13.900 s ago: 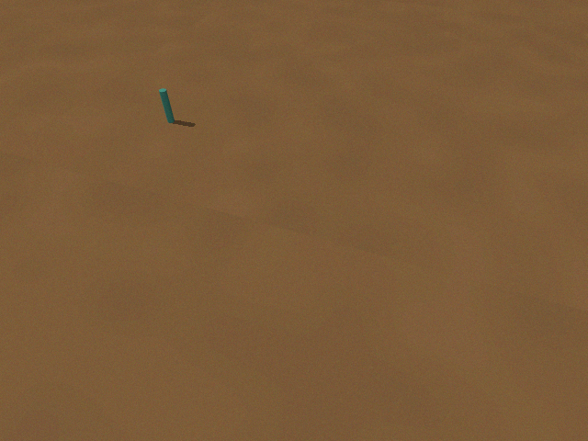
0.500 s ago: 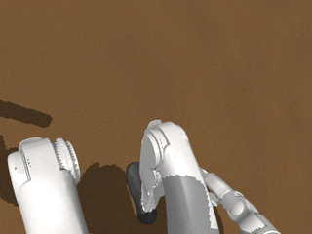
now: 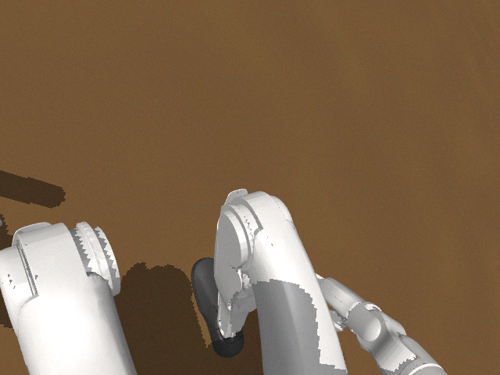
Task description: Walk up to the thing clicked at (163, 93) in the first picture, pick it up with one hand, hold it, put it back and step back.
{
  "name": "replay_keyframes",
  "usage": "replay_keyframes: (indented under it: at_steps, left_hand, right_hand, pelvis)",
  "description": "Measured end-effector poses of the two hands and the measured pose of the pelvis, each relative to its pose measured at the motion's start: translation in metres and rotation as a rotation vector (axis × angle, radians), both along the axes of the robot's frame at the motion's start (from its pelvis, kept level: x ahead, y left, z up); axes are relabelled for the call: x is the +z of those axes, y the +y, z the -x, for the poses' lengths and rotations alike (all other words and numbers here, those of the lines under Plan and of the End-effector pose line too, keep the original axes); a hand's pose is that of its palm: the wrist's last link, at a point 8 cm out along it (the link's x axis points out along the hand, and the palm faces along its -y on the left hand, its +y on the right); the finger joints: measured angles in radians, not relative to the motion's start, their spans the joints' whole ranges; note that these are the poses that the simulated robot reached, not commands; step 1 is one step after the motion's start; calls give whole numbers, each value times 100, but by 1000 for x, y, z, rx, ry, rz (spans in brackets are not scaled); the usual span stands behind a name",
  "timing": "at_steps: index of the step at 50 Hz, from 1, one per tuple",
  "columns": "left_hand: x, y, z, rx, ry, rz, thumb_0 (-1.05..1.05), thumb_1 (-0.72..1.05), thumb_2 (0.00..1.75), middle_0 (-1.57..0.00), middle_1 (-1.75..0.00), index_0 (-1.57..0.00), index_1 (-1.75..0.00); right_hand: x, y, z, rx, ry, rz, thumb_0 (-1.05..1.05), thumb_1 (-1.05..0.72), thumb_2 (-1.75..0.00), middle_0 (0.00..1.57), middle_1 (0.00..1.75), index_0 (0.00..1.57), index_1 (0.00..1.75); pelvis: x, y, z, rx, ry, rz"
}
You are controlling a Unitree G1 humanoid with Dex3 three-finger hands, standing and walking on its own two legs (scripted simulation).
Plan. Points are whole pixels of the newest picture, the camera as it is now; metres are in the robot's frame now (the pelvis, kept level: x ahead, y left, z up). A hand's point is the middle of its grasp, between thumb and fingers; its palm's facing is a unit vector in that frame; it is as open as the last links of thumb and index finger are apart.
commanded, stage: rest palm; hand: left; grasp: from the side
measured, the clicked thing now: out of the picture +0.45 +0.31 -0.18
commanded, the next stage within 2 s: close in 0.18 s
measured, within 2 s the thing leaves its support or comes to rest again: leaves its support in 1.26 s
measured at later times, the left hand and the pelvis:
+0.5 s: hand out of the picture +0.43 +0.29 -0.17, palm faces +0.39 -0.92 -0.01, open 12.8 cm; pelvis +0.00 +0.00 +0.00, yaw -1 degrees
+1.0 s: hand out of the picture +0.45 +0.30 -0.16, palm faces +0.40 -0.92 -0.03, open 6.0 cm; pelvis +0.00 +0.00 +0.00, yaw -1 degrees
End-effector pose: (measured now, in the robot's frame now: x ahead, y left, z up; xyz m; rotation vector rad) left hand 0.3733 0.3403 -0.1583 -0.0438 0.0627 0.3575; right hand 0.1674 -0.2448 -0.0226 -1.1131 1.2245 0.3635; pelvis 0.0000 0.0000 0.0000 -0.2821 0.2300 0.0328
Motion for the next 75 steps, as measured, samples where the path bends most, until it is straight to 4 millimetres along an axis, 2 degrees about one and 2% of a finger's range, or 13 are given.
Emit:
replay_keyframes:
  at_steps: [7,17,31,39,48,56,68,75]
  left_hand:
    - [-4,4,-2,1,13,-39,-1,-43,13,-8,-9,-7,-10]
    - [-8,-10,-9,24,12,-16,-1,-26,23,-15,-15,-13,-16]
    - [-3,-1,-22,39,6,-61,0,19,50,-47,-44,-45,-45]
    - [-5,-7,-26,38,14,-41,0,44,67,-66,-64,-65,-64]
    - [-4,-2,-31,56,10,-51,0,31,78,-82,-90,-84,-91]
    - [0,4,-32,59,23,-54,2,24,96,-94,-109,-97,-112]
    - [11,6,-37,57,-29,-41,3,20,106,-96,-113,-99,-112]
    - [33,16,-36,28,-53,-72,3,19,108,-96,-113,-100,-112]
  right_hand:
    - [-4,0,4,-3,39,14,0,-92,-90,20,30,20,29]
    - [-4,3,4,-2,51,11,0,-90,-90,20,30,20,29]
    - [-3,-2,11,-22,73,33,0,-88,-89,20,30,20,29]
    - [-1,-2,15,-36,83,36,0,-87,-89,20,30,20,29]
    - [0,-5,16,-41,80,52,0,-87,-89,20,30,20,29]
    - [-1,-6,17,-50,79,49,0,-88,-89,20,30,20,29]
    - [1,-6,17,-71,71,43,0,-89,-89,20,30,20,29]
    - [1,-5,13,-105,53,19,0,-90,-89,20,30,20,29]
  pelvis:
    - [0,1,0,-1,5,5]
    - [1,1,-1,-7,4,11]
    - [2,2,0,-17,10,15]
    - [4,1,-1,-19,14,16]
    - [4,1,0,-22,11,15]
    - [5,0,1,-22,16,11]
    - [7,0,-1,-20,28,11]
    - [12,0,-3,-11,57,5]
